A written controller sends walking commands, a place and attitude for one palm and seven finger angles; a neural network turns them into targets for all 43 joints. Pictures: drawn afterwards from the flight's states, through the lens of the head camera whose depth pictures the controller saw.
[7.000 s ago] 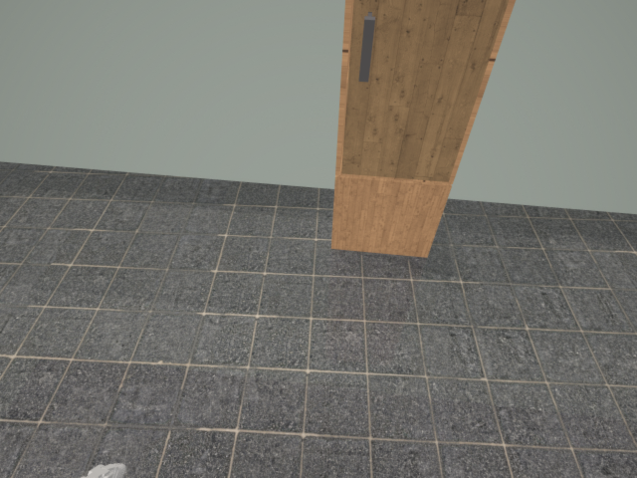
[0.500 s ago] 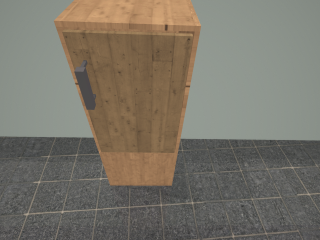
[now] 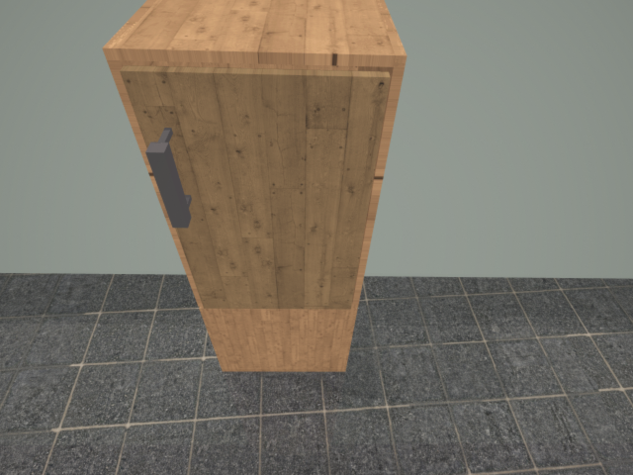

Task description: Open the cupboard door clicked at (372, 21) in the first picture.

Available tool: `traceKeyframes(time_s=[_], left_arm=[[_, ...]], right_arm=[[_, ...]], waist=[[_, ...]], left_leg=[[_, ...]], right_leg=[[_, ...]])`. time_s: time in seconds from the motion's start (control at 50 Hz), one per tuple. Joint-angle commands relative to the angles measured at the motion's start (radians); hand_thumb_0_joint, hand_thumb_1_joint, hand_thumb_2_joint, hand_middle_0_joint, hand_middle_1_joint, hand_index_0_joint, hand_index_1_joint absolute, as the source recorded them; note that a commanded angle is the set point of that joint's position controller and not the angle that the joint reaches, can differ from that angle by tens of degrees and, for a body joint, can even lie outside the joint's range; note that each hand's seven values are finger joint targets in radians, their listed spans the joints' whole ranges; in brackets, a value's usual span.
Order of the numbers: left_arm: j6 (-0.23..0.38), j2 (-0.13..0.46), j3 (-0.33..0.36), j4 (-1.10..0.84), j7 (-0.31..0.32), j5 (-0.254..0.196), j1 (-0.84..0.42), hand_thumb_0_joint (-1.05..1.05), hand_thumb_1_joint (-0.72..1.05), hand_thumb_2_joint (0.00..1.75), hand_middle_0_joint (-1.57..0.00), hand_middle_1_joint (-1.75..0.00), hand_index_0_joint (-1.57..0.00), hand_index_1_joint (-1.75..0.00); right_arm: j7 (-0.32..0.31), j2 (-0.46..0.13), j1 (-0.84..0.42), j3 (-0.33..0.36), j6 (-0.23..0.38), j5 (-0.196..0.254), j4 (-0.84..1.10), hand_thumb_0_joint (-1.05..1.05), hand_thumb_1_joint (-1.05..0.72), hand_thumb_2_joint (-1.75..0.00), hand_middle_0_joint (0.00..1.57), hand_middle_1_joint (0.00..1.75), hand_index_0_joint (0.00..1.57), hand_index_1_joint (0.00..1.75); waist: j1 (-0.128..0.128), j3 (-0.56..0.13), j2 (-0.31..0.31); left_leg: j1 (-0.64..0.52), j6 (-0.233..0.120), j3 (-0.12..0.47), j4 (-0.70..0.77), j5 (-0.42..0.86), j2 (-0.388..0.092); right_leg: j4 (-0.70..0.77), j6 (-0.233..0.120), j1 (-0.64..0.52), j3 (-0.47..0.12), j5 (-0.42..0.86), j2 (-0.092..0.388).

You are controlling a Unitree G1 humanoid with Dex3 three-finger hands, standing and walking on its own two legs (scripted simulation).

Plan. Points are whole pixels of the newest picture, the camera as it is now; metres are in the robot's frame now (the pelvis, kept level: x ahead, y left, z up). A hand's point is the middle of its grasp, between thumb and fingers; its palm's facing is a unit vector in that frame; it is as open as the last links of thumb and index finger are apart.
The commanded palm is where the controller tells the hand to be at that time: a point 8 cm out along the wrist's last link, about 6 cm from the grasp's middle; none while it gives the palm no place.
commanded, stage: raise the hand with hooked fingers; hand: left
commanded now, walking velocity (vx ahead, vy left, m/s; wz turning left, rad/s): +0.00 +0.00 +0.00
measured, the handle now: (174, 179) +0.52 +0.26 +0.08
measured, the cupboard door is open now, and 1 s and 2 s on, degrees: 0 0 0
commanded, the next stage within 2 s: none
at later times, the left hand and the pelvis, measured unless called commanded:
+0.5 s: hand (192, 458) +0.16 +0.16 -0.04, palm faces +0.12 -0.99 -0.01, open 8.8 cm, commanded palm +0.14 +0.23 -0.02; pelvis -0.02 -0.02 -0.07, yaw +2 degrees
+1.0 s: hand (144, 386) +0.21 +0.22 +0.03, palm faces +0.08 -0.99 -0.07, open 11.9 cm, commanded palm +0.18 +0.27 +0.04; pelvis -0.02 -0.01 -0.04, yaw +1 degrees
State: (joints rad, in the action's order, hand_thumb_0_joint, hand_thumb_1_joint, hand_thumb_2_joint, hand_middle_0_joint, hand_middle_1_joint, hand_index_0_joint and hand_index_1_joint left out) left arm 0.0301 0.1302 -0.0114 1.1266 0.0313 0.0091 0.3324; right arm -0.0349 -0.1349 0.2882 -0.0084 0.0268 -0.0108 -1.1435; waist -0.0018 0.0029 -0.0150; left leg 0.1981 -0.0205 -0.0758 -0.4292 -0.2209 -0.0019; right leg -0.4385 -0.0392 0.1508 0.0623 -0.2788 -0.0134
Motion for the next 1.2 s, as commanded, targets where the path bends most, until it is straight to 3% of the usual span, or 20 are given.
traceKeyframes(time_s=[0.0,0.02,0.04,0.06,0.08,0.1,0.12,0.16,0.22,0.26,0.3,0.36,0.4,0.48,0.54,0.64,0.72,0.88,0.92,1.18], left_arm=[[0.007,0.079,0.012,-0.022,0.01,0.004,0.079,0.0,0.9,0.9,-0.2,-0.3,-0.2,-0.3],[0.023,0.111,0.013,0.002,0.049,0.018,0.137,0.0,0.9,0.9,-0.2,-0.3,-0.2,-0.3],[0.225,0.295,0.049,-1.569,0.035,-0.198,-0.604,0.0,0.88,0.89,-0.2,-0.32,-0.2,-0.32],[0.181,0.236,0.063,-1.364,0.094,-0.118,-0.252,0.0,0.85,0.88,-0.2,-0.33,-0.2,-0.33],[0.043,0.061,-0.026,-1.186,0.135,-0.131,0.023,0.0,0.83,0.87,-0.21,-0.34,-0.21,-0.34],[0.022,-0.071,-0.111,-1.175,0.117,-0.158,0.041,0.0,0.81,0.86,-0.21,-0.36,-0.21,-0.36],[0.067,-0.045,-0.12,-1.266,0.102,-0.176,0.001,0.0,0.78,0.85,-0.21,-0.37,-0.21,-0.37],[0.162,-0.008,-0.073,-1.207,0.074,-0.164,0.031,0.0,0.74,0.83,-0.21,-0.4,-0.21,-0.4],[0.351,-0.055,-0.004,-1.014,-0.067,-0.192,0.281,0.0,0.67,0.8,-0.22,-0.45,-0.22,-0.45],[0.506,-0.005,0.076,-1.024,-0.194,-0.235,0.329,0.0,0.62,0.78,-0.22,-0.48,-0.22,-0.48],[0.556,0.126,0.225,-1.041,-0.26,-0.231,0.374,0.0,0.57,0.76,-0.22,-0.51,-0.22,-0.51],[0.459,0.146,0.211,-1.262,-0.245,-0.237,0.273,0.0,0.5,0.73,-0.23,-0.55,-0.23,-0.55],[0.428,0.15,0.198,-1.381,-0.2,-0.234,0.15,0.0,0.46,0.71,-0.23,-0.58,-0.23,-0.58],[0.517,0.173,0.183,-1.571,-0.153,-0.231,-0.051,0.0,0.36,0.67,-0.24,-0.64,-0.24,-0.64],[0.552,0.178,0.16,-1.487,-0.22,-0.248,-0.084,0.0,0.29,0.64,-0.24,-0.69,-0.24,-0.69],[0.393,0.27,0.255,-1.295,-0.343,-0.313,-0.056,0.0,0.18,0.59,-0.25,-0.76,-0.25,-0.76],[0.296,0.295,0.365,-1.287,-0.329,-0.357,-0.016,0.0,0.08,0.55,-0.26,-0.82,-0.26,-0.82],[0.361,0.302,0.354,-1.235,-0.299,-0.344,-0.103,0.0,-0.1,0.47,-0.27,-0.94,-0.27,-0.94],[0.37,0.305,0.349,-1.254,-0.309,-0.342,-0.13,0.0,-0.15,0.45,-0.27,-0.98,-0.27,-0.98],[0.271,0.383,0.395,-1.214,-0.328,-0.34,-0.334,0.0,-0.45,0.32,-0.3,-1.17,-0.3,-1.17]], right_arm=[[-0.001,-0.079,0.057,0.008,0.01,0.001,0.026,0.0,-0.9,-0.9,0.2,0.3,0.2,0.3],[0.009,-0.116,-0.049,0.012,0.014,0.008,0.1,0.0,-0.9,-0.9,0.2,0.3,0.2,0.3],[-0.029,-0.316,-0.013,0.04,0.149,0.049,0.468,0.0,-0.9,-0.9,0.2,0.3,0.2,0.3],[-0.056,-0.218,-0.095,0.015,0.242,0.041,0.412,0.0,-0.9,-0.9,0.2,0.3,0.2,0.3],[-0.056,-0.171,-0.084,0.036,0.269,0.069,0.417,0.0,-0.9,-0.9,0.2,0.3,0.2,0.3],[-0.053,-0.18,-0.052,0.026,0.28,0.074,0.414,0.0,-0.9,-0.9,0.2,0.3,0.2,0.3],[-0.054,-0.218,-0.081,0.035,0.304,0.074,0.471,0.0,-0.9,-0.9,0.2,0.3,0.2,0.3],[-0.051,-0.241,-0.076,0.051,0.324,0.035,0.512,0.0,-0.9,-0.9,0.2,0.3,0.2,0.3],[-0.008,-0.227,-0.126,0.081,0.321,0.013,0.585,0.0,-0.9,-0.9,0.2,0.3,0.2,0.3],[0.024,-0.228,-0.16,0.098,0.303,0.009,0.627,0.0,-0.9,-0.9,0.2,0.3,0.2,0.3],[0.046,-0.23,-0.184,0.114,0.263,0.015,0.697,0.0,-0.9,-0.9,0.2,0.3,0.2,0.3],[0.033,-0.217,-0.219,0.099,0.199,0.029,0.808,0.0,-0.9,-0.9,0.2,0.3,0.2,0.3],[0.021,-0.207,-0.186,0.092,0.17,0.029,0.826,0.0,-0.9,-0.9,0.2,0.3,0.2,0.3],[-0.005,-0.198,-0.09,0.075,0.168,0.016,0.795,0.0,-0.9,-0.9,0.2,0.3,0.2,0.3],[-0.022,-0.209,-0.092,0.058,0.196,0.023,0.753,0.0,-0.9,-0.9,0.2,0.3,0.2,0.3],[-0.047,-0.231,-0.119,0.036,0.21,0.051,0.737,0.0,-0.9,-0.9,0.2,0.3,0.2,0.3],[-0.056,-0.214,-0.134,0.036,0.215,0.054,0.733,0.0,-0.9,-0.9,0.2,0.3,0.2,0.3],[-0.048,-0.241,-0.107,0.041,0.253,0.052,0.7,0.0,-0.9,-0.9,0.2,0.3,0.2,0.3],[-0.048,-0.246,-0.095,0.043,0.266,0.055,0.695,0.0,-0.9,-0.9,0.2,0.3,0.2,0.3],[-0.057,-0.265,-0.088,0.027,0.265,0.062,0.686,0.0,-0.9,-0.9,0.2,0.3,0.2,0.3]], waist=[[-0.003,0.063,0.009],[-0.038,0.121,-0.007],[0.116,-0.372,0.204],[0.006,-0.394,0.313],[0.034,-0.198,0.23],[0.043,-0.069,0.131],[0.053,-0.004,0.081],[0.084,-0.004,-0.156],[-0.022,-0.056,-0.274],[-0.059,-0.128,-0.224],[-0.106,-0.215,-0.039],[-0.098,-0.307,0.06],[-0.051,-0.294,0.068],[0.047,-0.31,0.062],[0.075,-0.271,0.088],[0.031,-0.271,0.029],[-0.024,-0.333,0.011],[-0.008,-0.206,-0.011],[-0.009,-0.236,0.052],[-0.009,-0.218,0.11]], left_leg=[[-0.012,-0.023,0.103,0.078,0.136,-0.107],[0.069,0.011,0.067,-0.149,0.18,-0.106],[-0.22,-0.017,0.071,-0.007,0.214,-0.004],[-0.259,-0.012,0.063,0.006,0.289,-0.041],[-0.092,0.01,0.091,0.028,0.174,-0.049],[-0.004,0.001,0.1,0.01,0.068,-0.043],[0.051,-0.007,0.118,-0.025,-0.013,-0.029],[0.135,-0.018,0.126,-0.134,-0.051,-0.006],[0.327,0.015,0.095,-0.289,-0.03,0.004],[0.439,0.029,0.08,-0.389,-0.003,0.018],[0.473,0.029,0.044,-0.451,0.053,0.033],[0.453,0.009,0.018,-0.462,0.057,0.039],[0.459,0.001,0.037,-0.48,0.014,0.027],[0.42,-0.017,0.085,-0.534,0.025,-0.006],[0.445,-0.015,0.095,-0.559,-0.025,-0.012],[0.488,-0.014,0.095,-0.509,-0.085,-0.002],[0.413,-0.011,0.097,-0.433,-0.001,-0.001],[0.344,-0.011,0.094,-0.337,-0.01,-0.002],[0.293,-0.013,0.085,-0.313,-0.001,-0.001],[0.113,-0.009,0.108,-0.197,0.084,-0.009]], right_leg=[[0.09,-0.002,0.048,-0.11,0.178,0.122],[0.101,0.033,0.097,-0.186,0.557,0.176],[-0.013,0.008,0.022,-0.086,0.369,0.08],[-0.074,-0.016,0.048,-0.047,0.162,0.027],[-0.096,0.004,0.15,0.015,0.028,0.02],[-0.083,0.009,0.181,0.036,0.043,0.019],[-0.067,0.017,0.232,0.036,0.013,0.018],[-0.091,0.029,0.364,0.036,-0.067,0.008],[-0.244,0.022,0.468,0.037,-0.089,0.004],[-0.361,0.014,0.463,0.009,0.021,0.011],[-0.442,-0.005,0.407,-0.025,0.136,0.026],[-0.451,0.001,0.378,-0.052,0.16,0.019],[-0.422,0.013,0.418,-0.083,0.103,0.016],[-0.414,0.031,0.491,-0.089,0.11,0.003],[-0.383,0.034,0.53,-0.107,0.029,0.007],[-0.262,0.056,0.403,-0.177,-0.101,0.041],[-0.247,0.069,0.28,-0.152,0.041,0.057],[-0.208,0.051,0.325,-0.096,-0.025,0.029],[-0.202,0.041,0.32,-0.081,-0.023,0.025],[-0.175,0.017,0.266,0.0,0.107,-0.01]])
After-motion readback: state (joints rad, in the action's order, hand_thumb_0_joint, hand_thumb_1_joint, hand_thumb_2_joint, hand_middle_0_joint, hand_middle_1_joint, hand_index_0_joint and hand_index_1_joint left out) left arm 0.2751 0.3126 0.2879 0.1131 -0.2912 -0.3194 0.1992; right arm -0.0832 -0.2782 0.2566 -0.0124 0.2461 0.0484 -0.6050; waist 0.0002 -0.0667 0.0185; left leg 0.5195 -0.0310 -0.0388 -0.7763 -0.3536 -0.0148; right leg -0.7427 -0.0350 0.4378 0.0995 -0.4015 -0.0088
